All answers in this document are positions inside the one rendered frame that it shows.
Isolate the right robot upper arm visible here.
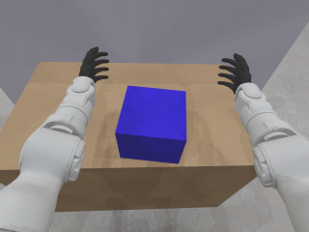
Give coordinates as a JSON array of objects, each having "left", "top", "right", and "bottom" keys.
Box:
[{"left": 252, "top": 134, "right": 309, "bottom": 232}]

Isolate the left robot upper arm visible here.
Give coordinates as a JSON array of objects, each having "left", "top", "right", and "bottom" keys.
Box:
[{"left": 0, "top": 127, "right": 86, "bottom": 232}]

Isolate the pedestal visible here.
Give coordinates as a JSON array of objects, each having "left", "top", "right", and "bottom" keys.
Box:
[{"left": 0, "top": 62, "right": 258, "bottom": 213}]

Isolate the left robot hand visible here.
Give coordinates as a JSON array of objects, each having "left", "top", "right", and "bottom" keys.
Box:
[{"left": 78, "top": 46, "right": 109, "bottom": 83}]

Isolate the right robot hand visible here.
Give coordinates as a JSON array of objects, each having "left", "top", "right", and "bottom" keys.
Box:
[{"left": 217, "top": 53, "right": 252, "bottom": 95}]

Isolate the carton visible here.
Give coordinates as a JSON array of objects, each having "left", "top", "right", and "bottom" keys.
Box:
[{"left": 115, "top": 85, "right": 187, "bottom": 164}]

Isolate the left robot forearm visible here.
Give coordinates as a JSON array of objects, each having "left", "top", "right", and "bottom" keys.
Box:
[{"left": 18, "top": 76, "right": 97, "bottom": 172}]

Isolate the right robot forearm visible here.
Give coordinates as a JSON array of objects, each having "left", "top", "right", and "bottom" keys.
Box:
[{"left": 234, "top": 82, "right": 309, "bottom": 148}]

